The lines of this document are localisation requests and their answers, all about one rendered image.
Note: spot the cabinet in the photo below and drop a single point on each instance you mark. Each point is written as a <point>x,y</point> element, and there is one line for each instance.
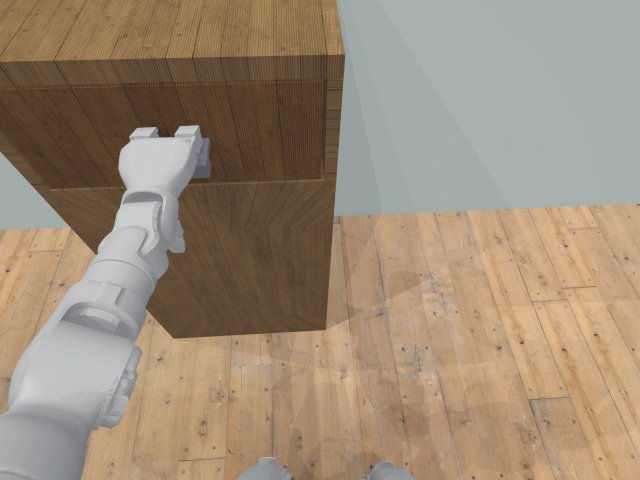
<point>257,253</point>

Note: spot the robot left hand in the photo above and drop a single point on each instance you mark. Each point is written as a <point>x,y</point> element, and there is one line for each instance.
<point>167,162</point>

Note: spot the robot left upper arm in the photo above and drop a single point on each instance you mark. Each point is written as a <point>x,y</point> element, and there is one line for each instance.
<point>81,378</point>

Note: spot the robot left forearm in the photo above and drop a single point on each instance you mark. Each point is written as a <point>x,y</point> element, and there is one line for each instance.
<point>113,293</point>

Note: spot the robot right shin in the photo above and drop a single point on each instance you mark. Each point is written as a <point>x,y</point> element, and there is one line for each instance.
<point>382,464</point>

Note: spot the robot left shin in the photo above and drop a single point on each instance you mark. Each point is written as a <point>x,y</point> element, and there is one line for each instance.
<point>268,461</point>

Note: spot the drawer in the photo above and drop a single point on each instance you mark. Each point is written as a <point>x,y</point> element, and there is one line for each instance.
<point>259,130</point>

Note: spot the handle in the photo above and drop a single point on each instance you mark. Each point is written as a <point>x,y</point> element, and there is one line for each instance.
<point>203,166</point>

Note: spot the robot shin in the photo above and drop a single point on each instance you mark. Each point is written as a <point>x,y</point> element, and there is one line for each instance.
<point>382,464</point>
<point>268,461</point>

